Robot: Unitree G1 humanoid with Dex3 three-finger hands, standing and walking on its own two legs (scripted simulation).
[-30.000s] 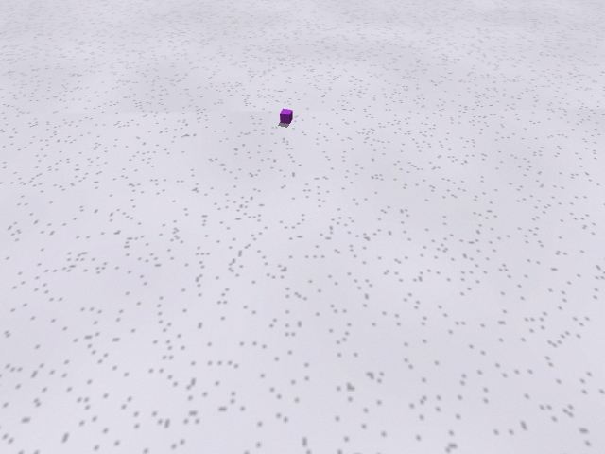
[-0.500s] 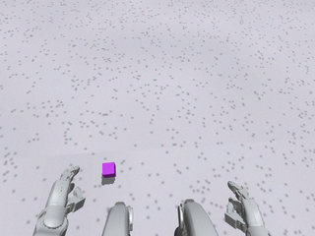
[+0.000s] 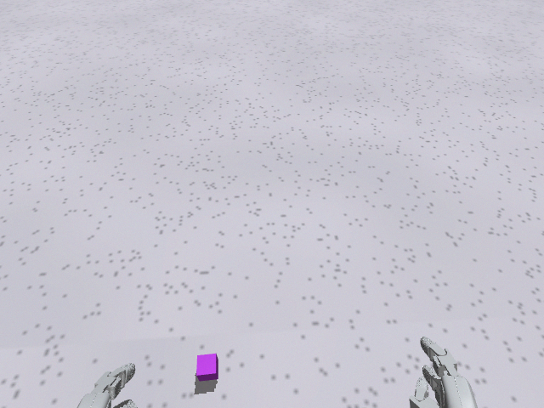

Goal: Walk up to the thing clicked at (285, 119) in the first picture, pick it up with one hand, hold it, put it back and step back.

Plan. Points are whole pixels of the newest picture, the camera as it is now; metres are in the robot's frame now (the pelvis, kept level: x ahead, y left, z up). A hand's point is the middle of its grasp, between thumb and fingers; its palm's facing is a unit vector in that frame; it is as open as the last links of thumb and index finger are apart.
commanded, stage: home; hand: left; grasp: from above
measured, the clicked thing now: (207, 367) +0.43 +0.20 -0.68
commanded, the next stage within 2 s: stand in 1.88 s
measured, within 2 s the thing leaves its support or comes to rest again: rests again in 1.80 s
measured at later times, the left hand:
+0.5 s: hand out of the picture +0.16 +0.17 -0.05, palm faces +0.06 -0.98 -0.21, open 7.6 cm
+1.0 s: hand out of the picture +0.16 +0.18 -0.05, palm faces +0.05 -0.98 -0.21, open 7.8 cm
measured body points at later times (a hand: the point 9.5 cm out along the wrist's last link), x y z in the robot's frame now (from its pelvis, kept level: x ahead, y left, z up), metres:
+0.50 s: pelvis +0.00 -0.01 +0.00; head +0.02 -0.01 +0.45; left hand +0.16 +0.22 -0.03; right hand +0.16 -0.25 -0.07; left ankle +0.00 +0.13 -0.68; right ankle +0.00 -0.14 -0.68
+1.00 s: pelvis +0.00 +0.00 +0.00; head +0.01 +0.00 +0.45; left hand +0.15 +0.23 -0.03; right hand +0.16 -0.25 -0.06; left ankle +0.00 +0.13 -0.68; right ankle +0.00 -0.14 -0.68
